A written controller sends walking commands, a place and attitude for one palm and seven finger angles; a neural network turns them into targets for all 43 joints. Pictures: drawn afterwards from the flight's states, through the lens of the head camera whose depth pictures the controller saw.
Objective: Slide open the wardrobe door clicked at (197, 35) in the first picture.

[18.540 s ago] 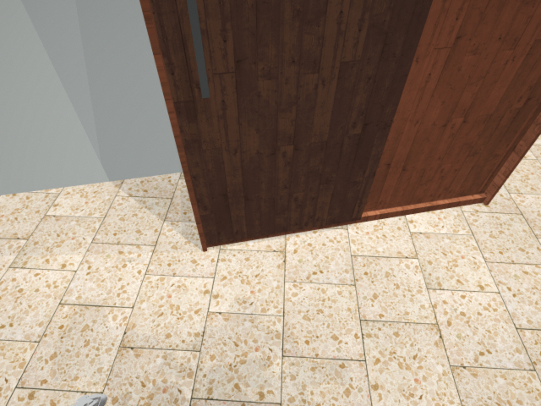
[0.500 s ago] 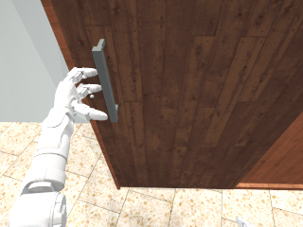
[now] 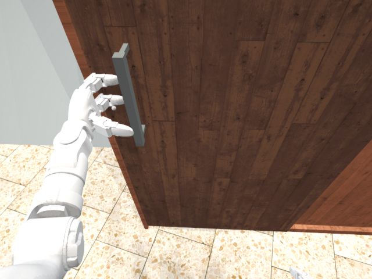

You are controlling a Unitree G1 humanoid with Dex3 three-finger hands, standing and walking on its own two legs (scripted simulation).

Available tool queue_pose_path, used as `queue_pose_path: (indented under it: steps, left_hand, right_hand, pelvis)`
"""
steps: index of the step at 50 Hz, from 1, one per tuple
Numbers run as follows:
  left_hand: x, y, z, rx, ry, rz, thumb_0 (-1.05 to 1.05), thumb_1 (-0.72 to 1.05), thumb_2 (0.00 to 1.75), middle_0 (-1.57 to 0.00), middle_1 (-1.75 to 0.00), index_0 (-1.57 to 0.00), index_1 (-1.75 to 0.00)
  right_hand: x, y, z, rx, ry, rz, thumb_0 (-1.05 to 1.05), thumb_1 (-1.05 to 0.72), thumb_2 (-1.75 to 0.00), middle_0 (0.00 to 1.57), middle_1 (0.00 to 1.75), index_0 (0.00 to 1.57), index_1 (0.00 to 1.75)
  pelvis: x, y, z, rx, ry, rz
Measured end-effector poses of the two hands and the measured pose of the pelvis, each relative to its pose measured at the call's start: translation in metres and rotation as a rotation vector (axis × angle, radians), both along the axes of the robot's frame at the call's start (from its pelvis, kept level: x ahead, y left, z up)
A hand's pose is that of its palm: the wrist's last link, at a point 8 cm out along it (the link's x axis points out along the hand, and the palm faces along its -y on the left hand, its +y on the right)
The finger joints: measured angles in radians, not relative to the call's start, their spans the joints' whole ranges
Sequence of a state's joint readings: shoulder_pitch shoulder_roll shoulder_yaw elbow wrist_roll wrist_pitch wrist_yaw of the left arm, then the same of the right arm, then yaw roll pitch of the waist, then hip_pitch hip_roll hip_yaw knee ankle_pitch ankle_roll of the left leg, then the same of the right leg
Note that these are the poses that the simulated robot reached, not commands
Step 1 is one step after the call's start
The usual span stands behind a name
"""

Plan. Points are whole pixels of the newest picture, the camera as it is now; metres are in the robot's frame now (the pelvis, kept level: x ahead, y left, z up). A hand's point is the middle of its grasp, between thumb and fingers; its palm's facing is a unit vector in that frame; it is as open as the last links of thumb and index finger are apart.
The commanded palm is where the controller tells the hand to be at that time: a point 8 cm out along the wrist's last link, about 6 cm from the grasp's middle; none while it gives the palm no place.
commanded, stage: slide the fingers in behind the handle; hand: left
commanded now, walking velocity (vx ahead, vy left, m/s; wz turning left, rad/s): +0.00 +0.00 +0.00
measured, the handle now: (133, 101) +0.47 +0.14 +0.15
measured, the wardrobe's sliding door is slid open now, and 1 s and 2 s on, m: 0.00 0.00 0.00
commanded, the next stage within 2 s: grip the handle and tug to test in 1.78 s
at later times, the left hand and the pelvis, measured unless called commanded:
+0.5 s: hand (124, 113) +0.42 +0.15 +0.15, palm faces -0.02 -1.00 +0.01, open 14.0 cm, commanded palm +0.39 +0.21 +0.16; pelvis +0.00 +0.00 +0.00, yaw -1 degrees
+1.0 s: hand (131, 113) +0.42 +0.13 +0.15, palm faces -0.01 -1.00 +0.01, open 14.0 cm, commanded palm +0.39 +0.19 +0.16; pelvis +0.01 +0.00 +0.00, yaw -1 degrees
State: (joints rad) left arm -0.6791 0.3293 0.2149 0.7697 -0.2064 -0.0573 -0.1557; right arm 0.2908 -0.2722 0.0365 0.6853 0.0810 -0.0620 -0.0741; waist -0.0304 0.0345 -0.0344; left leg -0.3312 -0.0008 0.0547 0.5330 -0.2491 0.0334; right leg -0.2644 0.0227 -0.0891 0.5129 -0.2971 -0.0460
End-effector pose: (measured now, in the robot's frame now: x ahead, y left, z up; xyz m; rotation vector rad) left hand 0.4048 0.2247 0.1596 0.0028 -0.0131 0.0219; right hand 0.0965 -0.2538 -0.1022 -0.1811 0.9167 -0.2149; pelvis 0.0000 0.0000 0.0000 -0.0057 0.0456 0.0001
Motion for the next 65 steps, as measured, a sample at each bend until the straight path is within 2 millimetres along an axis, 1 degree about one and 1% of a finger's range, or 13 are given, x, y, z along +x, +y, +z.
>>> queue_pose_path:
  steps: [4,9,15,19,24,28,33,36,39,44,51,58,65]
  left_hand:
    - [0.001,0.001,0.0,0.004,-0.002,0.004,-0.01,-0.5,0.3,-0.37,-1.26,-0.36,-1.26]
    - [0.0,0.0,-0.001,0.007,-0.009,0.004,-0.01,-0.5,0.3,-0.36,-1.25,-0.34,-1.25]
    - [-0.002,-0.002,-0.002,0.008,-0.015,-0.007,-0.01,-0.5,0.3,-0.33,-1.24,-0.32,-1.23]
    - [-0.004,-0.012,-0.005,0.0,-0.01,-0.037,-0.01,-0.5,0.3,-0.31,-1.23,-0.31,-1.21]
    - [-0.005,-0.022,-0.009,-0.013,-0.015,-0.041,-0.01,-0.5,0.3,-0.3,-1.21,-0.3,-1.21]
    - [-0.005,-0.022,-0.009,-0.009,-0.017,-0.028,-0.01,-0.5,0.3,-0.3,-1.21,-0.3,-1.2]
    - [-0.007,-0.017,-0.006,-0.007,-0.021,-0.018,-0.01,-0.5,0.3,-0.3,-1.2,-0.3,-1.2]
    - [-0.009,-0.017,-0.005,-0.007,-0.015,-0.023,-0.01,-0.5,0.3,-0.3,-1.2,-0.3,-1.2]
    - [-0.01,-0.02,-0.007,-0.009,-0.006,-0.029,-0.01,-0.5,0.3,-0.3,-1.2,-0.3,-1.2]
    - [-0.009,-0.031,-0.008,-0.014,0.001,-0.042,-0.01,-0.5,0.3,-0.3,-1.2,-0.3,-1.2]
    - [-0.007,-0.04,-0.006,-0.012,-0.009,-0.036,-0.01,-0.5,0.3,-0.3,-1.2,-0.3,-1.2]
    - [-0.007,-0.044,-0.007,-0.009,0.004,-0.034,-0.01,-0.5,0.3,-0.3,-1.2,-0.3,-1.2]
    - [-0.008,-0.053,-0.007,-0.01,0.003,-0.037,-0.01,-0.5,0.3,-0.3,-1.2,-0.3,-1.2]
  right_hand:
    - [-0.008,-0.002,-0.002,0.001,0.015,-0.002,0.01,-0.9,-0.9,0.2,0.29,0.2,0.3]
    - [-0.016,-0.002,-0.004,0.005,0.024,-0.01,0.01,-0.9,-0.9,0.2,0.29,0.2,0.3]
    - [-0.02,-0.001,-0.004,0.012,0.021,-0.018,0.01,-0.9,-0.9,0.2,0.29,0.2,0.3]
    - [-0.017,0.001,-0.003,0.016,0.003,-0.021,0.01,-0.9,-0.9,0.2,0.29,0.2,0.3]
    - [-0.007,0.004,0.002,0.021,-0.035,-0.021,0.01,-0.9,-0.9,0.2,0.29,0.2,0.3]
    - [0.003,0.007,0.006,0.024,-0.062,-0.018,0.01,-0.9,-0.9,0.2,0.29,0.2,0.3]
    - [0.015,0.009,0.01,0.028,-0.082,-0.01,0.01,-0.9,-0.9,0.2,0.29,0.2,0.3]
    - [0.021,0.01,0.01,0.027,-0.084,0.001,0.01,-0.9,-0.9,0.2,0.29,0.2,0.3]
    - [0.026,0.01,0.01,0.026,-0.082,0.011,0.01,-0.9,-0.9,0.2,0.29,0.2,0.3]
    - [0.032,0.012,0.01,0.027,-0.083,0.022,0.01,-0.9,-0.9,0.2,0.29,0.2,0.3]
    - [0.031,0.015,0.01,0.043,-0.085,0.014,0.01,-0.9,-0.9,0.2,0.29,0.2,0.3]
    - [0.023,0.014,0.006,0.05,-0.061,0.004,0.01,-0.9,-0.9,0.2,0.29,0.2,0.3]
    - [0.015,0.01,0.004,0.045,-0.042,-0.002,0.01,-0.9,-0.9,0.2,0.29,0.2,0.3]
  pelvis:
    - [-0.002,-0.001,-0.001,0.0,0.006,0.003]
    - [-0.004,0.0,-0.001,0.0,0.006,0.001]
    - [-0.004,0.001,-0.001,0.0,0.004,-0.006]
    - [-0.003,0.002,-0.001,0.001,0.001,-0.012]
    - [-0.001,0.003,0.0,0.002,-0.005,-0.023]
    - [0.001,0.003,0.001,0.003,-0.008,-0.029]
    - [0.005,0.003,0.001,0.002,-0.011,-0.03]
    - [0.007,0.004,0.001,0.001,-0.012,-0.023]
    - [0.008,0.004,0.001,0.0,-0.012,-0.017]
    - [0.008,0.005,0.001,0.001,-0.012,-0.012]
    - [0.009,0.004,0.002,0.004,-0.013,-0.023]
    - [0.009,0.003,0.002,0.003,-0.017,-0.022]
    - [0.007,0.001,0.002,0.004,-0.019,-0.022]
